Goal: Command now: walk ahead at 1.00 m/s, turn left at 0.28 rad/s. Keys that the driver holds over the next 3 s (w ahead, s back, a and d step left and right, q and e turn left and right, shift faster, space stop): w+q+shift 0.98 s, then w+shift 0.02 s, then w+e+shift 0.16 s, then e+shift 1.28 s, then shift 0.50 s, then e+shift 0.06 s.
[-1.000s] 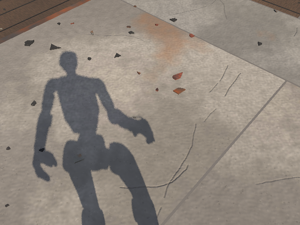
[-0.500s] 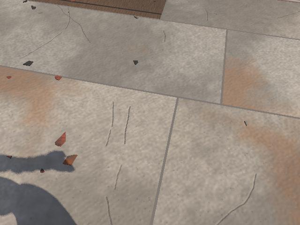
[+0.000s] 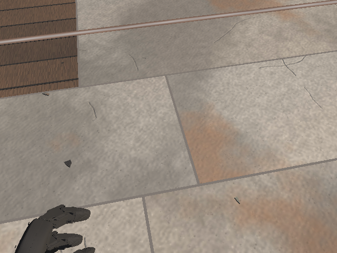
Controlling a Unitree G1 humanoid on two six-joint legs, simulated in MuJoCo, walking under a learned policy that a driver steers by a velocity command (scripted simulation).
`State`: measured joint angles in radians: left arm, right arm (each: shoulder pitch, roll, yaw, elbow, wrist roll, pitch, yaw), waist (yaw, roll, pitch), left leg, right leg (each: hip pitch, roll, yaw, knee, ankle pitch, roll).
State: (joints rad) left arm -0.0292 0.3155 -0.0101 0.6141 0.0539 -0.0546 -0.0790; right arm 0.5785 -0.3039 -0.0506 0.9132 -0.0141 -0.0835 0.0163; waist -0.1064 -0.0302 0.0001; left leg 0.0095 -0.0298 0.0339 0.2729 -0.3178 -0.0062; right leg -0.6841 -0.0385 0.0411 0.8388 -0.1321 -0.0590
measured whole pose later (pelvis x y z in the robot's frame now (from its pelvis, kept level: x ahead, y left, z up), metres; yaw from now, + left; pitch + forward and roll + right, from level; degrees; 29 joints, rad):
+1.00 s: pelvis +0.90 +0.22 -0.02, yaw +51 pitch +2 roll -1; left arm 0.04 0.29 -0.01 0.59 0.05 -0.08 0.02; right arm 0.40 -0.38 -0.09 0.81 0.00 -0.05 0.01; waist -0.09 0.03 0.03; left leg -0.10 -0.16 -0.23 0.95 -0.49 0.13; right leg -0.51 -0.03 0.04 0.62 -0.15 0.05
